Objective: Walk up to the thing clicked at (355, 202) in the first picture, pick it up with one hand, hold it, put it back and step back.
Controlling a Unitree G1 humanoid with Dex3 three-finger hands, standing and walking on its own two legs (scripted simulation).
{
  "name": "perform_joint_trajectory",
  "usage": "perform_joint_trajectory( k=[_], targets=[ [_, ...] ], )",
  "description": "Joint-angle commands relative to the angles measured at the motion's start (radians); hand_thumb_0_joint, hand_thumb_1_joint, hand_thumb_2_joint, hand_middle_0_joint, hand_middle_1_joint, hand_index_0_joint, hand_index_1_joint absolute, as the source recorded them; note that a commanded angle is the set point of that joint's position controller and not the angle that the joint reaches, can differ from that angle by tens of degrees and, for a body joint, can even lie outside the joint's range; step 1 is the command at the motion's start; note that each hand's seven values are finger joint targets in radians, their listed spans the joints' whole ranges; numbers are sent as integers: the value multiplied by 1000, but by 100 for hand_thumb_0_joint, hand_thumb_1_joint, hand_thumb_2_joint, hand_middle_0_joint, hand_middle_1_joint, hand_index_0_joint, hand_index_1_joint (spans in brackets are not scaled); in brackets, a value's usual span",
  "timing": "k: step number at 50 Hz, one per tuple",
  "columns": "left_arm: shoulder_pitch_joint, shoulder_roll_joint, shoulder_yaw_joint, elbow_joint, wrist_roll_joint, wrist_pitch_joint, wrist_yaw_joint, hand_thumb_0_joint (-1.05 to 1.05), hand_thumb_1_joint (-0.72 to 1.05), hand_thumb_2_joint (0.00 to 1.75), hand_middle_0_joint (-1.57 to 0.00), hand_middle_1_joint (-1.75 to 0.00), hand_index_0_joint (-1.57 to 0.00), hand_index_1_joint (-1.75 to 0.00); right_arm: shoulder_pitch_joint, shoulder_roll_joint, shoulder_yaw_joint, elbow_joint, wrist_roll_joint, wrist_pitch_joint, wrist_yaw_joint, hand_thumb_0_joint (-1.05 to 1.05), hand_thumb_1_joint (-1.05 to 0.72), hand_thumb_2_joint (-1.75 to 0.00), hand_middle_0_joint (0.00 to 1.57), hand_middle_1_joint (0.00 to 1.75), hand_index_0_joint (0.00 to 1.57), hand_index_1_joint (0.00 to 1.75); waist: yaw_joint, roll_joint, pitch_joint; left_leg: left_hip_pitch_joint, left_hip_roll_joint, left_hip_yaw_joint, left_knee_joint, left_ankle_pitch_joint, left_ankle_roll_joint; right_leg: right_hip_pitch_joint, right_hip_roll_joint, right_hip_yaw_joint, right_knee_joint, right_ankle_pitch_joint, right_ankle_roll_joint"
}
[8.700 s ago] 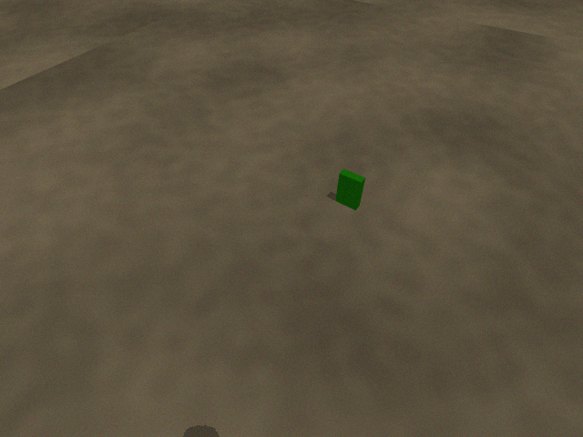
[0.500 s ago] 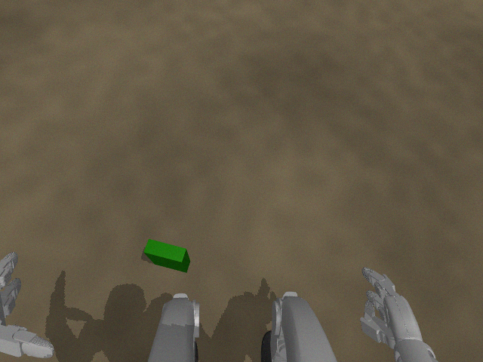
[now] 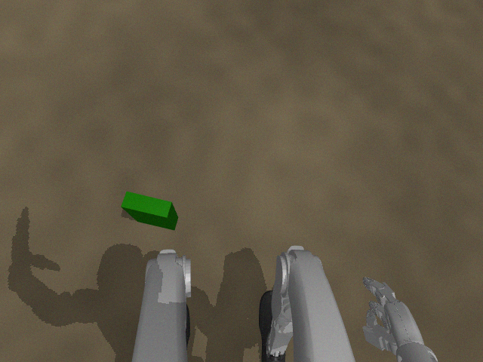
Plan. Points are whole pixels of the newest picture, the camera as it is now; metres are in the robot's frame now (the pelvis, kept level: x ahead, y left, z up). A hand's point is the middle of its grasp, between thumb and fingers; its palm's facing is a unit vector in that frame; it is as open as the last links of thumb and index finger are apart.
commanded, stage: go down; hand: left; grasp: from the side
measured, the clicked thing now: (152, 212) +0.43 +0.21 -0.40
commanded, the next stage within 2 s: approach in 1.46 s
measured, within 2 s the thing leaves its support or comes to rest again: neither
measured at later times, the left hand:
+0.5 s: hand out of the picture +0.33 +0.41 -0.07, palm faces +0.19 -0.97 -0.15, open 17.5 cm
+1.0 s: hand out of the picture +0.34 +0.42 -0.09, palm faces +0.19 -0.97 -0.13, open 17.3 cm
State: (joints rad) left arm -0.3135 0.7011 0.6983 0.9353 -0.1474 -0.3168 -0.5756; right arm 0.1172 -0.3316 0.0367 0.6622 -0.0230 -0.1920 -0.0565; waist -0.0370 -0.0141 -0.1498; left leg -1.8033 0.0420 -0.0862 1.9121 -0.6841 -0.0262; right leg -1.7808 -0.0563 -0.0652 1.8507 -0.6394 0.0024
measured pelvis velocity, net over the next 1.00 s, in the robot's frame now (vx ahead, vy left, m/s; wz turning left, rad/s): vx -0.02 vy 0.01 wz -0.03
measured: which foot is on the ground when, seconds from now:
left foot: down 0.00-1.00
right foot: down 0.00-1.00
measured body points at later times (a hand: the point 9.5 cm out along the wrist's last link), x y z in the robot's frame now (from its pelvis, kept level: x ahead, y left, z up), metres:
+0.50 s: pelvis -0.01 +0.00 -0.06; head +0.19 +0.06 +0.34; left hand +0.32 +0.46 -0.06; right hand +0.17 -0.27 -0.16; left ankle +0.07 +0.13 -0.46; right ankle +0.09 -0.13 -0.46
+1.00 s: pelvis -0.02 +0.01 -0.09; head +0.19 +0.06 +0.31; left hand +0.33 +0.47 -0.07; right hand +0.15 -0.27 -0.19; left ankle +0.07 +0.13 -0.46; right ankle +0.09 -0.13 -0.46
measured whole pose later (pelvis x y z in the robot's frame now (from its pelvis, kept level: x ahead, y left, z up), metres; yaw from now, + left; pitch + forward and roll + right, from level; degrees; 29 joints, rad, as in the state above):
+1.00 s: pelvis -0.02 +0.01 -0.09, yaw -2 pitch +32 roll -6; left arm -0.47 0.84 0.81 1.01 -0.18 -0.33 -0.70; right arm 0.10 -0.37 0.08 0.66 -0.03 -0.19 -0.04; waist -0.06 -0.02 -0.11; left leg -2.06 0.02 -0.11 2.20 -0.70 -0.02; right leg -2.02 -0.06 -0.06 2.11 -0.64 0.02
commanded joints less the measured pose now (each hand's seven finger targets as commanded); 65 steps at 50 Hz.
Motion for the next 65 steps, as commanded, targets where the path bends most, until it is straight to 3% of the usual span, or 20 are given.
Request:
perform_joint_trajectory(
  k=[1,6,11,14,17,20,22,25,26,27,33,38,47,48,54,56,65],
  targets=[
    [-108,420,121,-153,-46,-61,-26,0,-59,2,-7,-8,-8,-7,77,-213,-74,-89,11,-43,-18,0,-91,-90,20,30,20,30,52,166,-557,325,-25,32,-248,145,43,309,39,28,-179,97,-34],
    [-113,433,145,-145,-62,-60,-48,0,-58,3,-6,-7,-7,-7,82,-229,-73,-79,12,-41,-17,0,-92,-90,20,30,20,30,50,172,-575,342,-24,19,-209,210,41,249,41,0,-120,150,-38],
    [-158,465,158,-166,-63,-69,-64,0,-58,2,-6,-7,-7,-6,81,-241,-73,-71,7,-42,-18,0,-93,-91,20,30,20,30,48,218,-572,342,-18,6,-194,193,36,189,40,-8,-73,139,-41],
    [-200,450,150,-144,-67,-69,-75,0,-55,3,-6,-6,-7,-6,77,-239,-68,-74,4,-44,-19,0,-93,-91,20,30,20,30,23,184,-542,275,-21,7,-167,150,43,176,39,-10,-63,114,-37],
    [-205,485,162,-142,-65,-74,-85,0,-56,3,-6,-7,-6,-6,75,-244,-64,-71,0,-43,-20,0,-93,-91,20,30,20,30,40,196,-568,276,-22,19,-143,161,44,174,40,-6,-49,119,-38],
    [-235,486,153,-143,-61,-70,-94,0,-53,5,-5,-6,-5,-6,80,-250,-65,-68,-2,-41,-18,0,-92,-91,20,30,20,30,34,217,-563,279,-19,10,-143,148,39,136,39,-13,-27,113,-39],
    [-238,504,170,-125,-66,-69,-96,0,-52,4,-5,-6,-6,-6,76,-253,-60,-68,-3,-41,-18,0,-92,-91,20,30,20,30,36,209,-558,261,-21,12,-130,130,43,138,39,-14,-23,101,-38],
    [-264,502,156,-130,-66,-71,-101,0,-52,5,-5,-7,-5,-6,74,-248,-54,-73,-3,-43,-15,0,-93,-91,20,30,20,30,19,192,-539,211,-22,15,-116,90,48,127,40,-18,-16,68,-35],
    [-252,526,176,-136,-65,-70,-100,0,-49,5,-5,-6,-5,-5,80,-254,-56,-73,-5,-42,-15,0,-92,-91,20,30,20,30,40,192,-571,230,-24,20,-111,118,46,146,39,-14,-14,89,-34],
    [-264,534,170,-139,-62,-71,-101,0,-49,6,-4,-7,-5,-6,69,-253,-53,-74,-3,-40,-15,0,-92,-91,20,30,20,30,36,217,-564,228,-23,15,-115,102,45,117,39,-19,-3,75,-37],
    [-265,530,180,-128,-71,-69,-111,0,-50,7,-4,-7,-4,-7,86,-261,-49,-67,-3,-39,-13,0,-93,-91,20,30,20,30,32,232,-576,252,-23,4,-89,174,38,84,37,-25,40,129,-42],
    [-288,540,178,-117,-71,-70,-112,0,-52,7,-4,-7,-5,-7,78,-260,-48,-75,0,-37,-7,0,-93,-91,20,30,20,30,26,197,-534,178,-26,12,-74,70,49,60,40,-24,29,51,-36],
    [-284,567,196,-113,-76,-74,-124,0,-51,7,-4,-7,-4,-7,81,-274,-44,-70,1,-32,-4,0,-92,-91,20,30,20,30,33,223,-549,193,-26,4,-52,110,44,28,37,-30,75,81,-39],
    [-315,568,190,-125,-77,-78,-127,0,-51,7,-4,-7,-5,-7,85,-271,-43,-65,-1,-32,-2,0,-93,-91,20,30,20,30,22,239,-544,185,-26,5,-49,103,44,25,36,-29,78,75,-39],
    [-307,561,201,-96,-85,-85,-138,0,-52,6,-5,-7,-5,-7,86,-274,-43,-62,-3,-31,3,0,-93,-91,20,30,20,30,21,216,-535,156,-30,14,-22,97,48,18,37,-27,88,72,-37],
    [-320,598,214,-103,-86,-88,-139,0,-54,6,-5,-7,-5,-7,85,-273,-39,-62,-5,-31,4,0,-93,-91,20,30,20,30,25,203,-552,132,-33,27,-3,98,52,44,39,-22,82,65,-35],
    [-325,589,213,-89,-86,-93,-151,0,-54,7,-5,-7,-5,-7,81,-283,-40,-63,-7,-30,10,0,-93,-91,20,30,20,30,18,209,-544,137,-30,22,17,107,49,1,40,-28,111,73,-38]
  ],
)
